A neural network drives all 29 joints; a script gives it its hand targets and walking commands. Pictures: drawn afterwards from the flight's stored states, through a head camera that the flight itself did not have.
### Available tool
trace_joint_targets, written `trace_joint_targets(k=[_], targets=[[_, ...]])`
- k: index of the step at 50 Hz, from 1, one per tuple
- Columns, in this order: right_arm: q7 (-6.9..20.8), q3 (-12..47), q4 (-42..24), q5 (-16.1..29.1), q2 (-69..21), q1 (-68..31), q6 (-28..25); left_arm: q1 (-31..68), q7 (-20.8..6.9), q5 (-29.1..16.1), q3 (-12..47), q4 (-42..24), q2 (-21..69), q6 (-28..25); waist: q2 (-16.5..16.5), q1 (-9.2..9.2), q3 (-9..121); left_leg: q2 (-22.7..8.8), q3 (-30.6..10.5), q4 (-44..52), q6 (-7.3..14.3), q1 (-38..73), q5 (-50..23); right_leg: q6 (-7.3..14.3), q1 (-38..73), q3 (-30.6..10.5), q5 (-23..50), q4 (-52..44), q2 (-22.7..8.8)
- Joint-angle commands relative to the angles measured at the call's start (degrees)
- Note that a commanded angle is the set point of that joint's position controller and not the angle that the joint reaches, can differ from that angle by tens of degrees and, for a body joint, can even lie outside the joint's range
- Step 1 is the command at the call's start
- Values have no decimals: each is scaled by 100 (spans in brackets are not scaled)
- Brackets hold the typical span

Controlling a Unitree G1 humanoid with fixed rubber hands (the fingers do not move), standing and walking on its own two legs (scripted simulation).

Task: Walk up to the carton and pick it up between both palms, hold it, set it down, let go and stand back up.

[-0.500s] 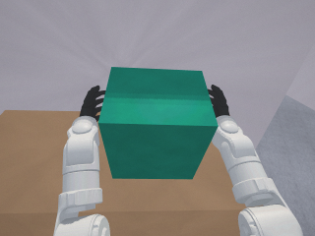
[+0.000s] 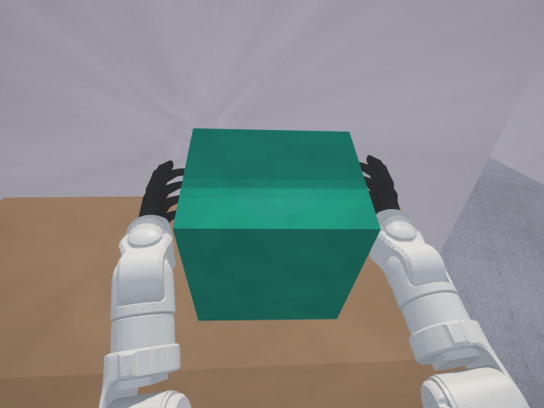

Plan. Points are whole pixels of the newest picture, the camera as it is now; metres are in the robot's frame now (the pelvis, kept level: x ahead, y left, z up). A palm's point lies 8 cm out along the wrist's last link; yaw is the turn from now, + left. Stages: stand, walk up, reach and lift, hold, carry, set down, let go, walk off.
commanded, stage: hold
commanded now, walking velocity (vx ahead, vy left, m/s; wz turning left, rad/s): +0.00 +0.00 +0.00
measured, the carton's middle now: (270, 230) +0.37 +0.01 +0.13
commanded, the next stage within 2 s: none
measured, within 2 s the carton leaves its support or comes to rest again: neither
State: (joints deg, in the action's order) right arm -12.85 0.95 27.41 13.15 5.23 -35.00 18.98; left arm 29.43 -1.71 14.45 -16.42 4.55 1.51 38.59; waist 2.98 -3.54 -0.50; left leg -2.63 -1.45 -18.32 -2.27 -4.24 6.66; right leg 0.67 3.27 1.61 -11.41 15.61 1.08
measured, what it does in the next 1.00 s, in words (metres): stands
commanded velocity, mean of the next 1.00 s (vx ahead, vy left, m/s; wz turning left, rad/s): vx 0.00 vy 0.00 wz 0.00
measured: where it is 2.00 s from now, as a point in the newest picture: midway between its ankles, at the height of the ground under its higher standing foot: outside the picture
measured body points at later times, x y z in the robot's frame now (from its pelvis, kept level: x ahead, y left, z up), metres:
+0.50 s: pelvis +0.00 +0.01 +0.00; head -0.05 +0.04 +0.45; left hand +0.37 +0.18 +0.18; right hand +0.38 -0.14 +0.18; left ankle +0.05 +0.14 -0.75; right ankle -0.02 -0.11 -0.75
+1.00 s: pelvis +0.00 +0.00 +0.00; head -0.04 +0.03 +0.45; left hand +0.37 +0.17 +0.18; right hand +0.38 -0.15 +0.18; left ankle +0.05 +0.14 -0.75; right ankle -0.02 -0.11 -0.75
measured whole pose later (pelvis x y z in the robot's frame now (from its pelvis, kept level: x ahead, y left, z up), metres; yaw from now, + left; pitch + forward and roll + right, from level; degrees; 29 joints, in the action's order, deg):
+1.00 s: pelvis +0.00 +0.00 +0.00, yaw +0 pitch -7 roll -1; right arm -12.0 -0.8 31.1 11.3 4.5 -37.5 18.2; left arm 32.4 -2.1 15.2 -17.1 7.9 0.9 38.4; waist 3.0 -3.3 -0.4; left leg -2.2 -1.3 -18.0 -1.9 -4.6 6.5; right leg 0.4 2.6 1.6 -11.3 15.6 0.6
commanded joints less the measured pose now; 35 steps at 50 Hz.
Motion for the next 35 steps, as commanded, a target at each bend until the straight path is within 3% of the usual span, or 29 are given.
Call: trace_joint_targets(k=[1,2,4,5,6,7,8,9,10,11,13,14,15,17,19,20,21,22,24,25,26,27,28,30,31,32,33,34,35], targets=[[621,2240,-1961,313,-3515,-4548,-405,4066,-805,-680,2704,-735,2838,-414,-151,6,2374,455,296,-95,178,1350,-1160,-521,-235,163,2042,-79,107],[645,2180,-1783,294,-3465,-4365,-369,3981,-830,-645,2644,-682,2747,-411,-132,65,2230,446,322,-2,218,1311,-1167,-515,-285,124,2015,-129,118],[655,2127,-1954,272,-3457,-4543,-401,4096,-849,-677,2693,-650,2837,-391,-285,-57,2269,484,321,-43,154,1310,-1003,-502,-422,171,1689,-161,80],[664,2102,-1947,219,-3442,-4832,-410,4192,-876,-573,2484,-272,2801,-366,-266,79,2066,500,363,22,227,1144,-793,-512,-518,141,1449,-179,111],[663,1965,-1583,88,-3406,-4757,-388,4165,-899,-526,2438,-87,2761,-349,-161,45,1863,471,377,92,240,1099,-536,-520,-559,180,1144,-231,78],[669,2003,-1975,101,-3481,-4786,-525,4074,-899,-596,2628,-390,2948,-364,-252,-61,2297,495,364,77,210,1337,-711,-493,-464,203,1261,-252,109],[689,1972,-1727,105,-3468,-4869,-494,4317,-868,-557,2564,-345,2869,-399,-347,92,2248,461,384,48,165,1239,-793,-459,-577,209,1185,-209,100],[732,1835,-1491,83,-3369,-4850,-491,4341,-858,-584,2601,-242,2926,-396,-391,6,2023,450,346,72,161,1171,-680,-442,-708,233,955,-213,118],[760,1691,-1203,-46,-3311,-4931,-470,4399,-876,-446,2358,229,2827,-360,-276,61,1644,475,387,183,238,1066,-355,-435,-837,194,523,-346,86],[771,1754,-1632,-30,-3495,-5115,-587,4320,-874,-583,2603,-84,3132,-385,-304,32,2251,461,363,94,191,1241,-526,-418,-601,230,734,-302,139],[780,1662,-1246,33,-3327,-4892,-555,4256,-848,-520,2537,-80,3086,-377,-497,12,2221,404,350,49,137,1377,-874,-385,-633,248,903,-261,177],[781,1699,-1518,41,-3333,-5025,-646,4341,-841,-690,2650,-283,3141,-458,-381,-89,2549,414,291,-28,129,1441,-992,-377,-564,228,1045,-245,200],[774,1850,-1521,155,-3383,-5058,-660,4452,-815,-704,2616,-370,3054,-507,-415,-25,2654,405,304,-78,116,1512,-1184,-388,-576,266,1259,-191,215],[758,1897,-1427,63,-3271,-4868,-613,4099,-821,-570,2420,82,3009,-422,-271,31,2486,399,298,-14,182,1405,-1054,-416,-433,298,1221,-208,208],[713,2036,-1871,321,-3301,-4797,-684,4089,-740,-828,2852,-772,3126,-477,-489,-65,3118,390,279,-280,-6,1820,-1963,-402,-312,308,2029,-71,292],[714,2019,-1673,300,-3128,-4731,-632,3960,-723,-681,2682,-389,3012,-409,-523,-36,2678,389,276,-262,11,1740,-1854,-404,-394,320,1870,-106,299],[684,1908,-1523,188,-3034,-4596,-587,3807,-792,-607,2612,-85,2995,-351,-390,-148,2349,407,263,-182,29,1594,-1581,-390,-359,278,1541,-207,278],[732,1919,-1543,233,-3082,-4734,-591,3939,-793,-638,2647,-296,3004,-366,-345,-2,2386,342,240,-145,56,1488,-1481,-344,-377,351,1271,-164,312],[788,1943,-1530,218,-3181,-4590,-597,4014,-780,-625,2719,-658,2979,-388,-392,22,2332,361,280,-77,83,1459,-1361,-344,-398,271,1171,-210,233],[809,1960,-1350,219,-3155,-4489,-543,3964,-778,-546,2556,-382,2881,-362,-313,24,2202,366,285,-34,106,1428,-1345,-350,-471,306,1165,-226,240],[818,2100,-1867,310,-3374,-4631,-654,4143,-734,-777,2877,-890,3199,-437,-483,54,2818,368,285,-153,7,1657,-1821,-352,-335,321,1585,-154,279],[787,2066,-2075,406,-3302,-4697,-669,4060,-689,-905,3175,-983,3311,-416,-711,-110,2865,362,258,-270,-72,1823,-2183,-344,-376,277,1847,-151,275],[756,2243,-2273,489,-3370,-4978,-684,4150,-632,-890,3104,-1024,3290,-443,-539,71,2898,341,230,-339,-78,1806,-2328,-331,-329,312,1822,-138,348],[766,2067,-2088,376,-3252,-5002,-624,4359,-599,-874,3016,-774,3105,-409,-687,-19,2486,332,211,-303,-27,1602,-1702,-312,-634,358,1242,-129,292],[799,1962,-2055,351,-3151,-4924,-580,4228,-571,-925,3205,-751,3170,-357,-642,-43,2353,291,193,-169,13,1494,-1396,-251,-748,309,809,-246,273],[848,1849,-1790,199,-3109,-4903,-525,3995,-577,-709,2861,-212,3046,-297,-496,30,1897,332,238,-58,78,1256,-942,-275,-821,267,511,-302,223],[885,1885,-1830,179,-3236,-4767,-531,4116,-574,-790,3019,-626,3204,-326,-469,-88,2296,292,196,-63,64,1380,-922,-279,-757,270,633,-248,236],[882,1799,-1555,198,-3198,-4659,-449,4084,-598,-761,2948,-477,3078,-310,-501,-7,2036,316,249,22,85,1229,-683,-282,-801,252,509,-305,173],[928,1917,-1828,208,-3304,-4864,-550,4241,-567,-807,3088,-817,3266,-360,-612,-25,2543,312,182,-19,44,1444,-1015,-246,-679,267,689,-244,281]])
